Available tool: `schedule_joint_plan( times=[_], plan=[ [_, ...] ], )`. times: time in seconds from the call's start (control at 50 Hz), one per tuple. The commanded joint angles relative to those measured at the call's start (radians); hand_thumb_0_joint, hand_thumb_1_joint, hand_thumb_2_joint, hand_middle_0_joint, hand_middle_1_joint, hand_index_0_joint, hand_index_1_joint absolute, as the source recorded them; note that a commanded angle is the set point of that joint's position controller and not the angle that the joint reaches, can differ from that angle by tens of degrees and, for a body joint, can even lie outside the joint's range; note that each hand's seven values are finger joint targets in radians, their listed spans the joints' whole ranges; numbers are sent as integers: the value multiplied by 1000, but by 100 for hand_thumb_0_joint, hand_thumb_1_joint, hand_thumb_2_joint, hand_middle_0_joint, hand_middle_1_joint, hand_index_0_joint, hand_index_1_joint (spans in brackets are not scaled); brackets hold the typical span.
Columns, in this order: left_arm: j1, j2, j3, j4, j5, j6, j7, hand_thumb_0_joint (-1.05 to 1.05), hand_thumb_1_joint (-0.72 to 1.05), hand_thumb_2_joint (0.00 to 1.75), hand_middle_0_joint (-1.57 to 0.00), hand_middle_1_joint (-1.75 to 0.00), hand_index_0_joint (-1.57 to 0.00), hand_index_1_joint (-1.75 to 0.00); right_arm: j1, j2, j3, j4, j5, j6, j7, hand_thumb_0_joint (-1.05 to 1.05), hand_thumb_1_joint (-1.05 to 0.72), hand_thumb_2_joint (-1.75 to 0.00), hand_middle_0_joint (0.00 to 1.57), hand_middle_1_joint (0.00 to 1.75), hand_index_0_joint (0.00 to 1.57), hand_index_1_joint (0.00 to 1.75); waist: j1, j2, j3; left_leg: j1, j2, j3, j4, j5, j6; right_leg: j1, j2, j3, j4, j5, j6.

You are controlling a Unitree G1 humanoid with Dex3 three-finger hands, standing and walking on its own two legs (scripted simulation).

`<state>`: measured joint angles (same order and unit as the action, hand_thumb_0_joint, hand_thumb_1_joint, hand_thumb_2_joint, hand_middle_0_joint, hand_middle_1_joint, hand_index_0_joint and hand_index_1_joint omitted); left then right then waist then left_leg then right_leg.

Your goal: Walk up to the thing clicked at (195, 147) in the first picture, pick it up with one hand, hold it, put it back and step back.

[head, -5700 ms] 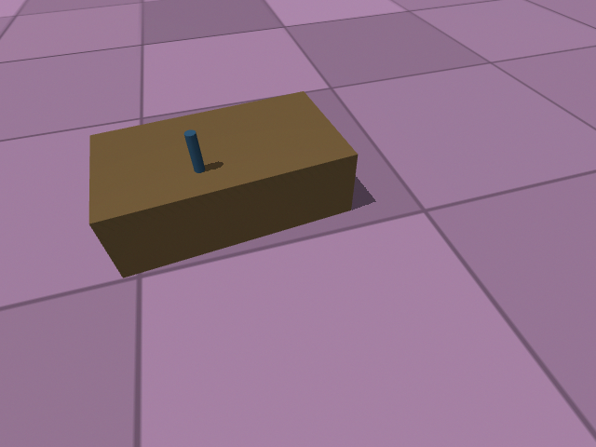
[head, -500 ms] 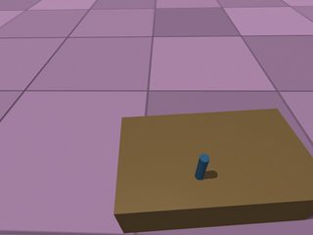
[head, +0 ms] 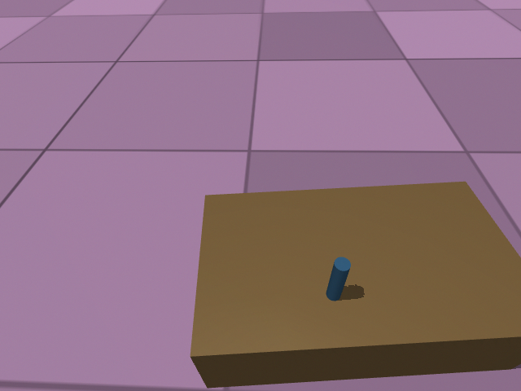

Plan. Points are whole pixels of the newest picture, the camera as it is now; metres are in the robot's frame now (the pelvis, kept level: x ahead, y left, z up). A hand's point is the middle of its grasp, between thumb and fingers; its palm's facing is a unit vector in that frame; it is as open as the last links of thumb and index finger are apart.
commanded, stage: stand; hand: right
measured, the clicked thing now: (337, 280) +0.52 -0.21 -0.37
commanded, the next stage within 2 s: go down in 1.22 s
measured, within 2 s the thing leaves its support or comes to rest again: neither
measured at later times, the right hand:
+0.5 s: hand out of the picture +0.07 -0.26 -0.16, palm faces -0.02 +0.94 -0.33, open 7.4 cm
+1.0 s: hand out of the picture +0.07 -0.26 -0.16, palm faces -0.02 +0.94 -0.33, open 7.4 cm
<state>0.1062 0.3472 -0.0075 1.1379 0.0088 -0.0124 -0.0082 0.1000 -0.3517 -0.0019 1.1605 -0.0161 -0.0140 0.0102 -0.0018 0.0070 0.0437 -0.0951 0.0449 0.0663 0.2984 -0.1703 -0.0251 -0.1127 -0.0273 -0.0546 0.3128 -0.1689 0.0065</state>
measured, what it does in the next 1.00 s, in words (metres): stands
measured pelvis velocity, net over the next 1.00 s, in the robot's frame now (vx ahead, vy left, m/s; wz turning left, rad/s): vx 0.01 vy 0.00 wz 0.00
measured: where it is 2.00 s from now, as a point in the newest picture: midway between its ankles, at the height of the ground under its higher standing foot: outside the picture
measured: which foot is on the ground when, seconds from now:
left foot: down 0.00-1.00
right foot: down 0.00-1.00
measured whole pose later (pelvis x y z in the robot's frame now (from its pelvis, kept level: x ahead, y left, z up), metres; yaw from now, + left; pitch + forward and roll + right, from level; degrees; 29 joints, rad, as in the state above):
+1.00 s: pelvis +0.01 +0.00 +0.00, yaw +0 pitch -2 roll +0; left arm 0.11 0.35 0.00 1.13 0.01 -0.01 -0.01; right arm 0.11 -0.35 0.00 1.15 -0.02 -0.01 0.01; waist 0.00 0.01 0.04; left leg -0.08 0.05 0.07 0.29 -0.18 -0.03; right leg -0.10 -0.02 -0.05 0.31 -0.18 0.00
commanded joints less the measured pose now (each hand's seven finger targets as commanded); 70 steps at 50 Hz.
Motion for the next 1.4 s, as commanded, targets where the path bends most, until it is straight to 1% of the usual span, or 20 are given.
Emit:
schedule_joint_plan(
  times=[0.0, 0.08, 0.16, 0.2, 0.26, 0.44, 0.58, 0.62, 0.64, 0.66, 0.74, 0.76, 0.86, 1.08, 1.28, 1.3, 1.32, 1.34, 1.36, 1.38],
  plan=[
    [-43, 215, 36, -57, 0, -17, 17, 0, 90, 90, -20, -30, -20, -30, -47, -212, -37, -62, 5, -16, -15, 0, -90, -90, 20, 30, 20, 30, 1, -1, -78, 22, 115, -101, -41, 133, 28, 6, -119, 105, -49, 133, -24],
    [-46, 221, 38, -56, -1, -18, 15, 0, 90, 90, -20, -30, -20, -30, -45, -209, -35, -64, 4, -17, -14, 0, -90, -90, 20, 30, 20, 30, 2, -10, -77, 22, 114, -98, -43, 127, 30, 8, -121, 110, -53, 127, -23],
    [-52, 218, 38, -61, 0, -18, 17, 0, 90, 90, -20, -30, -20, -30, -42, -208, -35, -67, 4, -16, -15, 0, -90, -90, 20, 30, 20, 30, -1, -9, -78, 28, 114, -95, -40, 140, 32, 9, -122, 110, -52, 154, -25],
    [-40, 216, 37, -55, -2, -20, 17, 0, 90, 90, -20, -30, -20, -30, -42, -205, -33, -64, 7, -15, -14, 0, -90, -90, 20, 30, 20, 30, 1, -14, -58, 20, 112, -100, -48, 133, 26, -1, -117, 107, -58, 135, -22],
    [-45, 220, 39, -61, 1, -22, 17, 0, 90, 90, -20, -30, -20, -30, -37, -209, -36, -69, 4, -16, -13, 0, -90, -90, 20, 30, 20, 30, -2, -18, -81, 31, 116, -96, -39, 132, 33, 9, -123, 111, -57, 145, -23],
    [-45, 224, 42, -64, 1, -20, 17, 0, 90, 90, -20, -30, -20, -30, -44, -207, -37, -74, 5, -16, -15, 0, -90, -90, 20, 30, 20, 30, 0, -14, -80, 39, 118, -98, -45, 151, 30, 9, -117, 105, -50, 155, -25],
    [-48, 217, 40, -63, -3, -17, 15, 0, 90, 90, -20, -30, -20, -30, -30, -207, -34, -70, 3, -16, -16, 0, -90, -90, 20, 30, 20, 30, -1, 4, -68, 13, 112, -90, -47, 120, 28, 17, -120, 116, -58, 140, -27],
    [-40, 220, 41, -63, 1, -19, 16, 0, 90, 90, -20, -30, -20, -30, -39, -212, -37, -73, 5, -15, -16, 0, -90, -90, 20, 30, 20, 30, 3, -5, -77, 26, 116, -95, -42, 126, 32, 14, -120, 112, -55, 144, -26],
    [-49, 227, 42, -62, -1, -18, 16, 0, 90, 90, -20, -30, -20, -30, -31, -198, -33, -71, 5, -15, -15, 0, -90, -90, 20, 30, 20, 30, -4, -20, -67, 20, 115, -96, -50, 129, 26, 12, -117, 109, -52, 140, -27],
    [-47, 224, 43, -63, -1, -19, 17, 0, 90, 90, -20, -30, -20, -30, -29, -211, -35, -71, 3, -15, -16, 0, -90, -90, 20, 30, 20, 30, -3, -7, -74, 26, 116, -93, -47, 123, 30, 12, -120, 115, -55, 143, -26],
    [-39, 223, 42, -63, 0, -18, 16, 0, 90, 90, -20, -30, -20, -30, -36, -211, -37, -73, 5, -15, -17, 0, -90, -90, 20, 30, 20, 30, 2, -10, -81, 38, 118, -94, -41, 137, 32, 12, -120, 111, -50, 151, -28],
    [-42, 223, 42, -61, -2, -18, 16, 0, 90, 90, -20, -30, -20, -30, -30, -203, -34, -71, 5, -16, -16, 0, -90, -90, 20, 30, 20, 30, -1, -16, -70, 30, 115, -97, -47, 141, 28, 11, -117, 111, -50, 149, -27],
    [-42, 223, 42, -61, -2, -18, 17, 0, 90, 90, -20, -30, -20, -30, -32, -206, -34, -72, 4, -16, -15, 0, -90, -90, 20, 30, 20, 30, -1, -13, -68, 26, 114, -94, -46, 123, 27, 13, -119, 113, -56, 138, -26],
    [-37, 222, 43, -62, -2, -20, 17, 0, 90, 90, -20, -30, -20, -30, -32, -209, -34, -76, 4, -18, -17, 0, -90, -90, 20, 30, 20, 30, 3, -14, -74, 41, 120, -98, -45, 167, 32, 15, -118, 109, -46, 176, -25],
    [-36, 221, 43, -63, 0, -19, 17, 0, 90, 90, -20, -30, -20, -30, -28, -206, -34, -77, 4, -16, -17, 0, -90, -90, 20, 30, 20, 30, 1, -9, -68, 36, 115, -93, -48, 142, 30, 17, -119, 110, -53, 161, -27],
    [-36, 223, 44, -64, -1, -19, 17, 0, 90, 95, -21, -30, -19, -32, -30, -205, -34, -77, 5, -16, -16, 0, -82, -82, 12, 22, 12, 22, 2, -11, -66, 35, 115, -95, -48, 148, 28, 10, -117, 108, -55, 161, -26],
    [-3, 65, 29, -339, -54, -63, 34, 0, 98, 94, -23, -32, -23, -32, -381, -44, -66, -428, 63, -106, -27, 0, -74, -74, 6, 14, 4, 14, 108, -40, 35, -178, -46, -17, 31, 94, 22, -89, 13, 6, 12, 45, -24],
    [30, 90, 31, -302, -64, -55, 42, 0, 92, 92, -22, -31, -21, -32, -426, -88, -71, -316, 42, -96, -26, 0, -66, -66, 5, 6, 4, 6, 66, -15, -6, -141, -45, -9, 35, 71, 23, -69, 17, 15, 20, 19, -23],
    [65, 108, 45, -304, -63, -49, 49, 0, 92, 92, -22, -31, -21, -31, -337, -173, -115, -255, 21, -75, -24, 0, -58, -58, 5, 5, 4, 5, 57, 14, -19, -162, -41, -10, 47, 31, 24, -84, 19, 20, 43, -12, -25],
    [91, 124, 65, -306, -61, -40, 55, 0, 90, 91, -22, -31, -21, -31, -259, -201, -146, -133, 10, -43, -18, 0, -50, -50, 6, 5, 5, 5, 47, 23, -48, -170, -36, -16, 67, 33, 24, -118, 25, 18, 76, 3, -27]
  ],
)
